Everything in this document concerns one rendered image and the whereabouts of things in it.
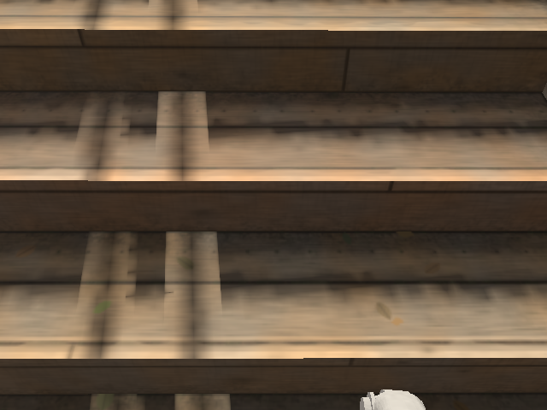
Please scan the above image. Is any robot right thigh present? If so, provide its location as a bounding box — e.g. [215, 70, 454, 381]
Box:
[360, 389, 426, 410]

